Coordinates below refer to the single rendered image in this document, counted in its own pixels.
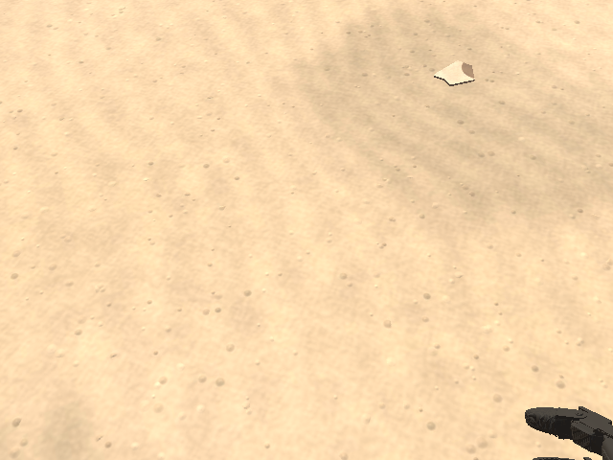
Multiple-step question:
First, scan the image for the robot right hand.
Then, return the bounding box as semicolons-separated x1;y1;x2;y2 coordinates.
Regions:
525;406;613;460

